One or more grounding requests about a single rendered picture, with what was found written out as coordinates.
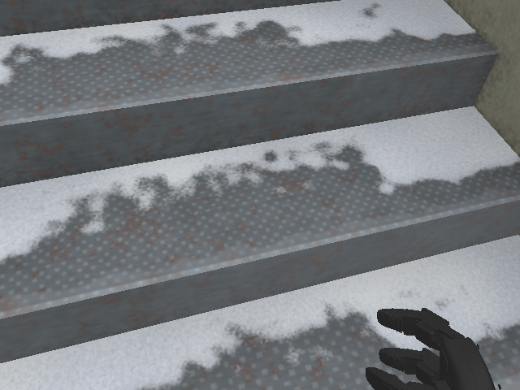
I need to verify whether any robot right hand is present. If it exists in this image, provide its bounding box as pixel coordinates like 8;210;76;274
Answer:
366;308;501;390

